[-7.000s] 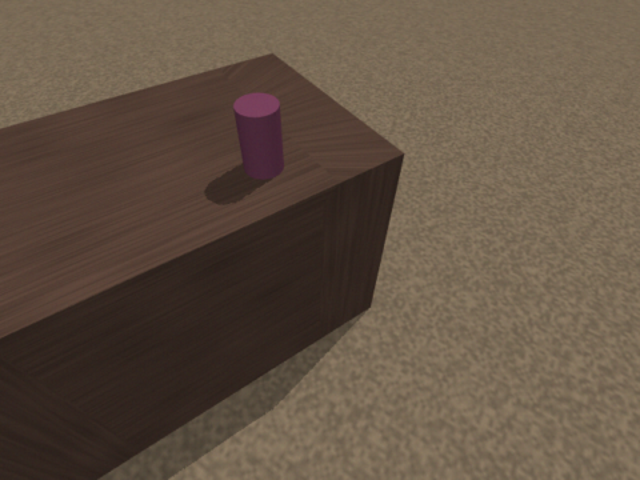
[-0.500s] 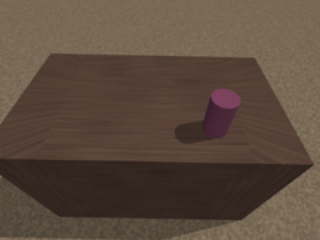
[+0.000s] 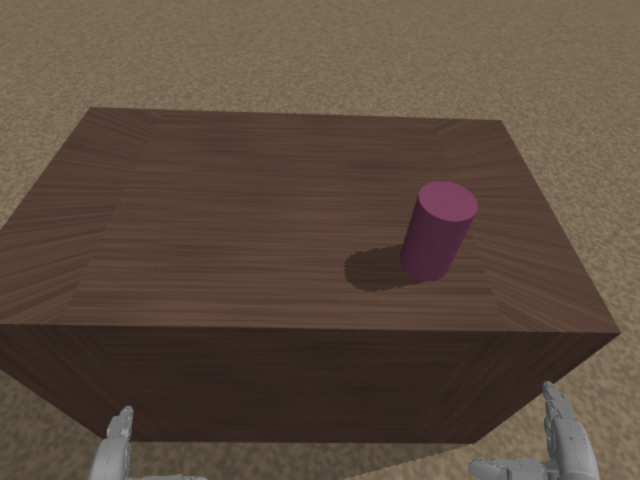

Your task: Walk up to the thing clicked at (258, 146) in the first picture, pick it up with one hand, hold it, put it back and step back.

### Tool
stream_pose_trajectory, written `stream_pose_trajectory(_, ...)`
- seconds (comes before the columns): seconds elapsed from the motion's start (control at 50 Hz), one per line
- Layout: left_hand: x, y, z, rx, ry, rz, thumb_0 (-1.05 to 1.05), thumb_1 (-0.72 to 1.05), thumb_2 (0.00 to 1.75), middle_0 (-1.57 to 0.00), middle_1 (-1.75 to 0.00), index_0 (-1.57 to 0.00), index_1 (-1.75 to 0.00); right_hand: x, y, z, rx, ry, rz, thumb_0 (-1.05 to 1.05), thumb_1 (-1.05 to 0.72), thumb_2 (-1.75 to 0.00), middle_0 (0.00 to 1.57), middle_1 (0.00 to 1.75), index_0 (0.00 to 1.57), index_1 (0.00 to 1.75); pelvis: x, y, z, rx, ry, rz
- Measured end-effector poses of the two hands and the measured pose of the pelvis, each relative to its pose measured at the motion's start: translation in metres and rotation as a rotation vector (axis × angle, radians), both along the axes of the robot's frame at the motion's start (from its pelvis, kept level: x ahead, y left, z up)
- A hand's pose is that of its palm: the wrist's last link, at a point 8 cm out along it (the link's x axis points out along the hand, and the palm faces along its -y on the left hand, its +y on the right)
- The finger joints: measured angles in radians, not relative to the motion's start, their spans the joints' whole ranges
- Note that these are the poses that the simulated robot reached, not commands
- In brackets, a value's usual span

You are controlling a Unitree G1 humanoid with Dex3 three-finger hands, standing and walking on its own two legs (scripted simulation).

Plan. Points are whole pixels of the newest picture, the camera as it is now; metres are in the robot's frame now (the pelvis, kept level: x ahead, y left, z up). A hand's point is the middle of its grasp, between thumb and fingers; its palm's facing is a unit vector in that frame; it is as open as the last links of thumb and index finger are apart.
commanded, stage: rise first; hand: right
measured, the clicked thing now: (434, 233) +0.48 -0.20 +0.00
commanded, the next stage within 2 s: go down in 1.20 s
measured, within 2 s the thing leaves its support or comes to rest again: neither
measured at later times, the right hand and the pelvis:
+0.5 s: hand (548, 415) +0.19 -0.25 +0.02, palm faces +0.29 +0.88 -0.37, open 17.6 cm; pelvis +0.00 +0.00 +0.00, yaw -1 degrees
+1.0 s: hand (582, 420) +0.17 -0.25 +0.07, palm faces +0.31 +0.86 -0.40, open 17.5 cm; pelvis -0.02 +0.00 +0.00, yaw -1 degrees
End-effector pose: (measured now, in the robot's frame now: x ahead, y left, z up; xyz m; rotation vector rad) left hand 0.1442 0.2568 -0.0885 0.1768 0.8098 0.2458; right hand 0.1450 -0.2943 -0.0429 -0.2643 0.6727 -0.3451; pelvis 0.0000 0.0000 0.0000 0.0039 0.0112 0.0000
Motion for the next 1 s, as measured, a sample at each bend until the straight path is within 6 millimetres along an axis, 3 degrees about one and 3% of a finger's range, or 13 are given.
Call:
stream_pose_trajectory(0.14, 0.015, -0.005, 0.013, 0.016, -0.077, -0.039, -0.01, -0.40, 0.08, -0.06, -0.06, -0.06, -0.06, 0.009, -0.001, 0.033, -0.050, -0.136, 0.011, 0.00, 0.41, -0.08, 0.05, 0.06, 0.06, 0.06, 0.004, 0.001, 0.000, -0.003, -0.024, -0.003)
stream_pose_trajectory(0.32, 0.012, -0.003, 0.007, -0.004, -0.055, -0.031, -0.01, -0.51, 0.05, -0.06, -0.06, -0.07, -0.06, 0.009, -0.002, 0.064, -0.086, -0.241, 0.036, -0.01, 0.54, -0.05, 0.04, 0.06, 0.05, 0.06, 0.008, 0.001, 0.000, -0.003, -0.039, -0.009)
stream_pose_trajectory(0.46, 0.009, 0.006, 0.006, 0.017, -0.047, -0.017, -0.01, -0.53, 0.05, -0.06, -0.06, -0.06, -0.06, 0.008, -0.001, 0.083, -0.119, -0.312, 0.056, -0.01, 0.57, -0.04, 0.04, 0.06, 0.06, 0.06, 0.004, 0.001, 0.000, -0.005, -0.055, -0.009)
stream_pose_trajectory(1.0, -0.012, 0.000, 0.005, -0.011, -0.081, -0.027, -0.01, -0.54, 0.06, -0.06, -0.06, -0.06, -0.06, -0.015, 0.001, 0.138, -0.217, -0.529, 0.129, -0.01, 0.57, -0.04, 0.05, 0.06, 0.06, 0.06, -0.018, 0.001, 0.000, -0.006, -0.084, -0.014)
